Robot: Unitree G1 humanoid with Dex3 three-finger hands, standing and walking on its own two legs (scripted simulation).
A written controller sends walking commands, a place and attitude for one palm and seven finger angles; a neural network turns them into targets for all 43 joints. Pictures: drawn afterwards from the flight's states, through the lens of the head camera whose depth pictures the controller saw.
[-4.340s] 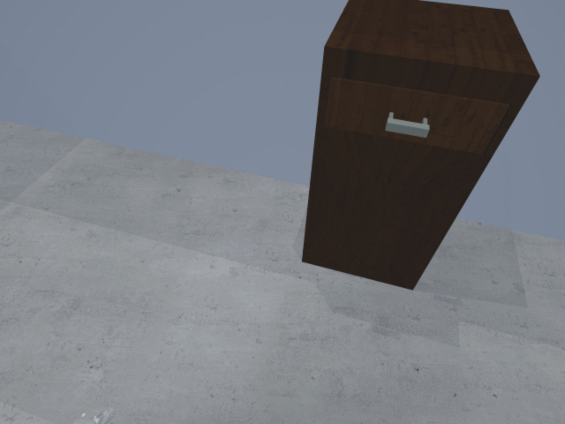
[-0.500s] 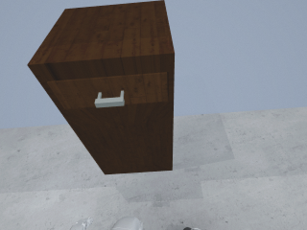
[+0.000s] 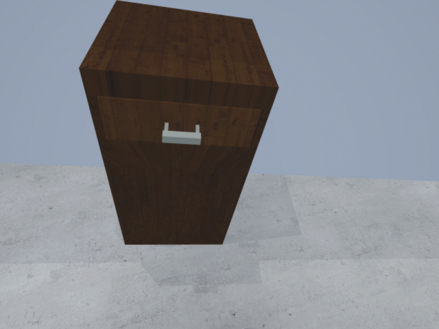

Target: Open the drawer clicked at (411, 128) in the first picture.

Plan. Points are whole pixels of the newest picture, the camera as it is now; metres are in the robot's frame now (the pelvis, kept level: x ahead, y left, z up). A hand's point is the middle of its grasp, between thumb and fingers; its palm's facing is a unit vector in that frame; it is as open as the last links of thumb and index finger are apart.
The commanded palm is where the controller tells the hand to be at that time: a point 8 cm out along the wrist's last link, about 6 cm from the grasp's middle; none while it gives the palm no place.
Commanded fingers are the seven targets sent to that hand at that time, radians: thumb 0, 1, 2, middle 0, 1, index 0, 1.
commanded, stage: come to a stop and stand still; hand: left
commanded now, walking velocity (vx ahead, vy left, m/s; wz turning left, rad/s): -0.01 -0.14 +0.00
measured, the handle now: (181, 132) +0.60 +0.12 -0.02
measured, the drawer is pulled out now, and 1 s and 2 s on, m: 0.00 0.00 0.00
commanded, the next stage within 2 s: look again from close up in 1.86 s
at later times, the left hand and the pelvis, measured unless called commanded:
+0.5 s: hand out of the picture +0.11 +0.09 -0.18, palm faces -0.02 -0.98 -0.20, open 7.3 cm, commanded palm none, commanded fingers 0.00 0.90 0.90 -0.20 -0.30 -0.20 -0.30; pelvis +0.02 -0.07 -0.02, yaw +0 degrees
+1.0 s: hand out of the picture -0.04 +0.11 -0.18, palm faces +0.12 -0.97 -0.23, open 7.3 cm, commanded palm none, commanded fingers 0.00 0.90 0.90 -0.20 -0.30 -0.20 -0.30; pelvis -0.01 -0.07 -0.01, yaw +1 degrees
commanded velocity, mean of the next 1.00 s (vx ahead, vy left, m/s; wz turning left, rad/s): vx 0.02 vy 0.03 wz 0.00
